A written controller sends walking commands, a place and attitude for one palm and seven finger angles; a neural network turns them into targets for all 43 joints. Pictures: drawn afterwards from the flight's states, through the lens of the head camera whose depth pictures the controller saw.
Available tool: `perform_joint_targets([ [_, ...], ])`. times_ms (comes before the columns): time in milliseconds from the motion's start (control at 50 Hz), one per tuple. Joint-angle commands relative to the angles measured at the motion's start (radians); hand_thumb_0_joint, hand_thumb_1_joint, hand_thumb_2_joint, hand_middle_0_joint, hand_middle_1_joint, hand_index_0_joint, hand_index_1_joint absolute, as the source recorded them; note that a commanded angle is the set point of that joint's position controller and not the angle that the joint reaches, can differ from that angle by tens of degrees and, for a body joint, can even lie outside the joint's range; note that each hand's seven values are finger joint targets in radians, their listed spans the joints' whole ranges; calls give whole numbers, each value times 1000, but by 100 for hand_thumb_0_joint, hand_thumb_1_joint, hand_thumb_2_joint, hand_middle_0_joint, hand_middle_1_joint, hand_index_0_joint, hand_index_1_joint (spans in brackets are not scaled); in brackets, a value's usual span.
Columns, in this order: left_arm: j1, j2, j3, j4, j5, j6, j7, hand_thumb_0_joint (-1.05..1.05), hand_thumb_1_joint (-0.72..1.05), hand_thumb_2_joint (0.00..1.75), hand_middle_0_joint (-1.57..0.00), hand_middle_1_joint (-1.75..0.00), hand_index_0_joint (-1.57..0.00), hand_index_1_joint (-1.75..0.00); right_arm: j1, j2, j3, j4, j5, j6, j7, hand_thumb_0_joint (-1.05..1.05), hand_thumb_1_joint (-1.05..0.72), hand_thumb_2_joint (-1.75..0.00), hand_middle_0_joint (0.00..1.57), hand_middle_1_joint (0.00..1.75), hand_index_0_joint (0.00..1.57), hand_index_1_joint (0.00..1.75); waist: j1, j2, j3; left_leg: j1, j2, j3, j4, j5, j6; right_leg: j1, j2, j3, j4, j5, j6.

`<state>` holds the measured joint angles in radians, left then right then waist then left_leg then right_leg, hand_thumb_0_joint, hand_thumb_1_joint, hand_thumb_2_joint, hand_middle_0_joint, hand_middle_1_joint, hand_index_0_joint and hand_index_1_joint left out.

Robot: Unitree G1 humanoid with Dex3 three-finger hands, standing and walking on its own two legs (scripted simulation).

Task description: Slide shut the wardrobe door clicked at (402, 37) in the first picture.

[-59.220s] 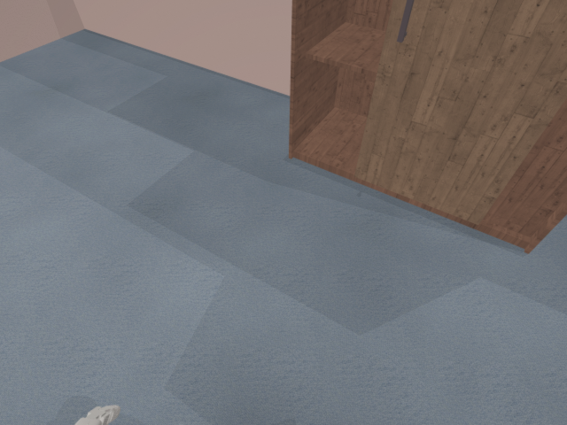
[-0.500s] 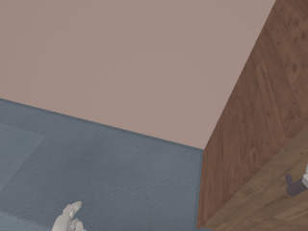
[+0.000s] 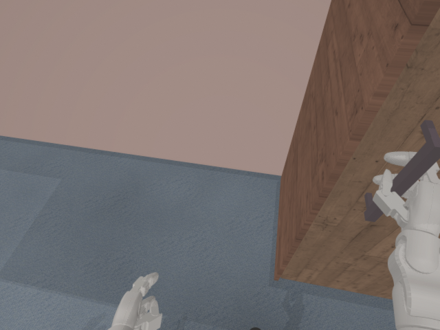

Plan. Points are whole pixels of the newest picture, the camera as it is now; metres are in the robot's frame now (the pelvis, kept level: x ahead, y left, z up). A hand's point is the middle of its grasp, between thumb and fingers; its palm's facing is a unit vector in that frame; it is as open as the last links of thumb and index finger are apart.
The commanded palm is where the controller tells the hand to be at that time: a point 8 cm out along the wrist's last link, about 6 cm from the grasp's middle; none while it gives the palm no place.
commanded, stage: stop walking and hold the door there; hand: right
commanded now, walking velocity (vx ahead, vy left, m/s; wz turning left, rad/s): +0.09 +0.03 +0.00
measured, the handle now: (395, 178) +0.35 -0.29 +0.09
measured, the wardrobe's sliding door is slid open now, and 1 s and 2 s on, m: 0.00 0.00 0.00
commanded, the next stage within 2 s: loosen the grip on the handle in 0.44 s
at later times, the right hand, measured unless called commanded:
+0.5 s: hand (381, 194) +0.32 -0.26 +0.09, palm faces +0.43 +0.87 -0.24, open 5.6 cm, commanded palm +0.28 -0.27 +0.09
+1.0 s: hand (382, 199) +0.31 -0.26 +0.08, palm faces +0.43 +0.87 -0.23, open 13.2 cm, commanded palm +0.26 -0.29 +0.10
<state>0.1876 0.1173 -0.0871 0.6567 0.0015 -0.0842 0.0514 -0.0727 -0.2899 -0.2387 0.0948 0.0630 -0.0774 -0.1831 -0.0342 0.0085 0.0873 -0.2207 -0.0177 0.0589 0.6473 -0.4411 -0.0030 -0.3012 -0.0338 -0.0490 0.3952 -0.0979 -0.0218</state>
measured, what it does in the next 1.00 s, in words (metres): steps on the spot: left foot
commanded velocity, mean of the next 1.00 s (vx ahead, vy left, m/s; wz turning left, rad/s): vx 0.00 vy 0.00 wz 0.00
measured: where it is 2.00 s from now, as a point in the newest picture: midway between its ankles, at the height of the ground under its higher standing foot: outside the picture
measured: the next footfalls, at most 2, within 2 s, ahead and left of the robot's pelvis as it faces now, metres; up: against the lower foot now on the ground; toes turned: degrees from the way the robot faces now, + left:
left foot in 0.08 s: -0.03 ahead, +0.10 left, +0.00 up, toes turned +3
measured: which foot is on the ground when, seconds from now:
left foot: up 0.00-0.06, down 0.08-1.00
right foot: down 0.00-1.00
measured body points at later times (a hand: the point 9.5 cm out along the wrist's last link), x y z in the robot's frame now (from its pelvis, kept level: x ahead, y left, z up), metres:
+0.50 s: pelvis +0.00 +0.01 -0.01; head +0.00 +0.02 +0.44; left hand +0.13 +0.29 -0.11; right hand +0.29 -0.30 +0.10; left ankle -0.07 +0.10 -0.74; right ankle +0.07 -0.11 -0.74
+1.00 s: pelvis -0.05 +0.00 -0.03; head -0.05 +0.00 +0.42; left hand +0.10 +0.24 -0.12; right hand +0.28 -0.30 +0.10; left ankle -0.07 +0.10 -0.74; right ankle +0.07 -0.10 -0.74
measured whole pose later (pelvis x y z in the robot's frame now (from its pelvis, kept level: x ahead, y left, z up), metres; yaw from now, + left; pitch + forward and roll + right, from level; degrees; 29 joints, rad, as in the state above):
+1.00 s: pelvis -0.05 +0.00 -0.03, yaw +0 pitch +1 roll +1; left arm 0.22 0.24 -0.03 0.70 -0.01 -0.12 0.09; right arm -0.30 -0.33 -0.25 0.45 -0.01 -0.11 -0.19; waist -0.01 -0.01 -0.02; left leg -0.32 -0.02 0.07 0.70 -0.40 0.03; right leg -0.52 -0.01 -0.03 0.64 -0.19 -0.02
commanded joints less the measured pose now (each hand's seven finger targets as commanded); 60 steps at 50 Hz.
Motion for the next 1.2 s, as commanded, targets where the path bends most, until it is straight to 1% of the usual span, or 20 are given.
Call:
perform_joint_targets([
  [0,-55,218,78,-136,0,-41,25,0,90,90,-20,-30,-20,-30,-264,-146,62,-225,-32,-66,44,0,-90,-90,45,140,45,140,55,-189,-281,113,-5,0,-292,77,33,178,-175,166,-184,-330,-18],
  [60,-55,217,81,-141,8,-34,31,0,90,90,-20,-30,-20,-30,-258,-163,43,-183,-23,-56,44,0,-90,-90,45,140,45,140,68,-140,-295,76,86,-88,-319,121,75,173,-124,103,-57,-203,22],
  [120,-56,219,88,-130,-19,-31,40,0,90,90,-20,-30,-20,-30,-289,-179,19,-124,-13,-53,46,0,-90,-90,45,140,45,140,59,69,-289,-6,121,-127,-312,220,51,204,-102,59,47,-88,8],
  [200,-51,234,97,-116,-25,-21,47,0,90,90,-20,-30,-20,-30,-272,-188,14,-65,-19,-67,48,0,-90,-90,45,140,45,140,59,-19,-277,-15,125,-114,-254,382,20,204,-121,72,97,114,-8],
  [320,-43,243,110,-111,-33,-6,55,0,90,90,-20,-30,-20,-30,-243,-223,-20,-20,-21,-94,44,0,-90,-90,45,140,45,140,55,-26,-229,-15,151,-145,-254,436,21,144,-110,62,136,116,-5],
  [420,-34,254,118,-115,-33,-5,57,0,90,90,-20,-30,-20,-30,-240,-237,-35,-17,-21,-114,44,0,-90,-90,45,140,45,140,50,-31,-234,-1,142,-139,-238,433,15,147,-115,72,124,141,-11],
  [500,-35,254,114,-124,-29,-12,59,0,90,90,-20,-30,-20,-30,-247,-206,-2,-29,-19,-121,50,0,-90,-90,45,140,45,140,52,-73,-228,-24,104,-126,-239,288,11,158,-141,114,72,68,-27],
  [520,0,330,208,-145,-14,-22,27,0,90,90,-20,-30,-20,-30,-861,-993,-672,-94,-103,-167,42,0,-90,-90,45,140,45,140,-44,158,-40,-166,146,-252,-412,552,-40,30,-86,38,226,56,-47],
  [540,-100,261,155,-98,57,-71,22,0,90,90,-20,-30,-20,-30,-668,-315,-141,249,-115,-63,117,0,-78,-84,45,140,45,140,62,115,-362,6,29,-55,-104,881,41,177,38,-29,87,306,-24],
  [560,-12,278,199,-102,-2,-99,19,0,90,90,-20,-30,-20,-30,-561,-201,-150,140,-34,-54,135,0,-66,-78,45,140,45,140,29,27,-530,-45,2,19,-84,755,30,283,9,-6,99,485,6],
  [580,-4,266,187,-79,-23,-101,16,0,90,90,-20,-30,-20,-30,-318,-147,-172,147,-6,-63,150,0,-54,-73,45,140,45,140,-15,-123,-499,-130,-4,5,-114,612,11,360,2,-13,160,522,6],
  [600,-19,287,182,-86,-9,-97,9,0,90,90,-20,-30,-20,-30,-312,-245,-226,51,18,-85,134,0,-42,-67,45,140,45,140,-27,-180,-467,-133,3,-9,-138,519,8,343,9,1,162,390,10],
  [620,-45,283,168,-96,-1,-92,4,0,90,90,-20,-30,-20,-30,-357,-257,-185,21,-10,-94,108,0,-30,-61,45,140,45,140,-7,-171,-418,-165,5,-9,-139,424,10,285,13,5,153,249,9],
  [660,-44,274,155,-109,2,-83,1,0,90,90,-20,-30,-20,-30,-420,-198,-104,21,-60,-95,61,0,-5,-49,45,140,45,140,36,-59,-359,-233,0,-3,-133,276,8,206,7,36,146,58,-4],
  [780,-78,269,121,-117,-13,-75,38,0,90,90,-20,-30,-20,-30,-598,-256,-73,68,-77,-112,-4,0,55,-20,41,135,41,135,50,-40,-306,-302,12,-46,-154,-24,7,109,10,74,109,-319,-4],
  [900,-62,264,111,-94,-11,-90,54,0,90,90,-20,-30,-20,-30,-670,-221,-6,139,-93,-105,-20,0,55,-20,33,125,33,125,51,-65,-300,-312,14,-40,-133,-60,13,80,9,100,129,-404,2],
  [920,-56,265,122,-104,-10,-87,51,0,90,90,-20,-30,-20,-30,-495,-284,-94,155,-94,-99,-16,0,55,-20,32,123,32,123,-1,-71,-323,-271,13,-39,-134,-68,19,72,5,101,120,-397,4],
  [940,-73,260,107,-119,-11,-87,51,0,90,90,-20,-30,-20,-30,-510,-229,-32,114,-82,-99,-7,0,55,-20,30,122,30,122,13,-81,-310,-263,16,-39,-136,-55,17,65,12,92,122,-390,-1],
  [980,-73,261,106,-114,-11,-91,56,0,90,90,-20,-30,-20,-30,-565,-228,-33,87,-60,-101,-5,0,55,-20,28,118,28,118,29,-44,-287,-276,13,-41,-142,-66,13,51,6,102,125,-402,-3],
  [1180,-51,258,107,-104,-3,-105,60,0,90,90,-20,-30,-20,-30,-477,-215,-38,-4,-53,-95,-42,0,55,-20,25,115,25,115,30,-55,-295,-295,4,-41,-122,11,15,76,-1,112,144,-329,-8],
])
